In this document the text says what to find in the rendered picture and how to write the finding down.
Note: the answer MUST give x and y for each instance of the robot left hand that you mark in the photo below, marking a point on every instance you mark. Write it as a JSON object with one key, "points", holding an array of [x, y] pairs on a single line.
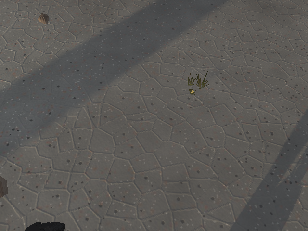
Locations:
{"points": [[47, 226]]}

